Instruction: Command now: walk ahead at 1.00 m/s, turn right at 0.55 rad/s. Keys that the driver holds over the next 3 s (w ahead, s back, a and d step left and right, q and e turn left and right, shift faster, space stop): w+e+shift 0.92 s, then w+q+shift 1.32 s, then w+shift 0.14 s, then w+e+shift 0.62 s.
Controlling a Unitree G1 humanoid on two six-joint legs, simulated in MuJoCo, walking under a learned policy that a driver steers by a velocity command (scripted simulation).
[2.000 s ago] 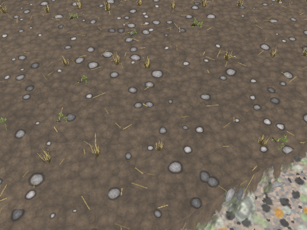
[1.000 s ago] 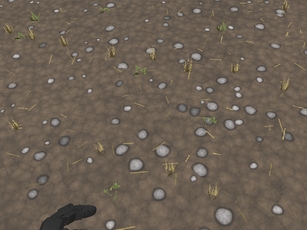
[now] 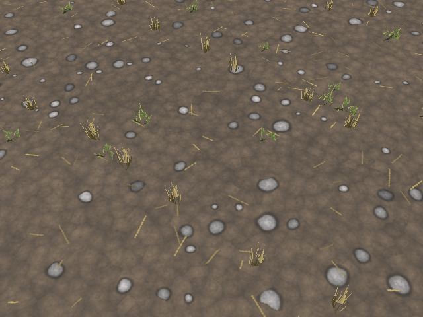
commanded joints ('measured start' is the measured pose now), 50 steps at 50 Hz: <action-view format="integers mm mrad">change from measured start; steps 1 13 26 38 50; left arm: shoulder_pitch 373 336 144 -108 218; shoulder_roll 284 207 100 89 143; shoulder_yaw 115 110 58 15 61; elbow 61 66 -62 -189 -22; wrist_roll -10 -41 11 5 -7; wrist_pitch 30 -30 39 60 -10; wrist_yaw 13 10 -15 -64 44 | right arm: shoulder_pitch -61 -509 -106 -5 -132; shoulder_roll -105 -30 -80 -181 -72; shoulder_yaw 4 61 -15 -35 16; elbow -188 -405 -234 -131 -304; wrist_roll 12 8 -12 14 -29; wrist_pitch -55 -3 -17 -39 28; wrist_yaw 9 45 -9 -10 22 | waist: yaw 142 74 -21 63 -45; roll -186 -37 67 63 77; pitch -329 40 -51 31 26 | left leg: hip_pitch -937 -508 -152 -122 -757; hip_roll -16 92 356 261 227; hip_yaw -168 -49 -342 216 -103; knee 893 -107 -512 -467 425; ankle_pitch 23 521 83 1332 5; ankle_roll -13 -95 45 -66 -112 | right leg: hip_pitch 995 171 -194 69 286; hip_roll -352 -83 -154 -15 -188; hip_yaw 983 460 198 -108 481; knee -340 -513 677 138 -452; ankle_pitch -359 162 -208 38 -10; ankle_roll -308 -100 46 -38 -212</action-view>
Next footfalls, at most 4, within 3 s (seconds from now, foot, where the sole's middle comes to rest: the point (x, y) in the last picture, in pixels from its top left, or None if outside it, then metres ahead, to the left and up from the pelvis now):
0.40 left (191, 268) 0.61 0.09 -0.74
0.84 right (295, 197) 0.87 -0.28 -0.74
1.28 left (337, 115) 1.28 -0.53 -0.74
1.70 right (412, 79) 1.51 -0.93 -0.74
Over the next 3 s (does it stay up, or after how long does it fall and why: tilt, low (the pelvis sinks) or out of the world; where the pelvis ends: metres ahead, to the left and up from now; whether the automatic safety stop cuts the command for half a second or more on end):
stays up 2.61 -0.84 0.02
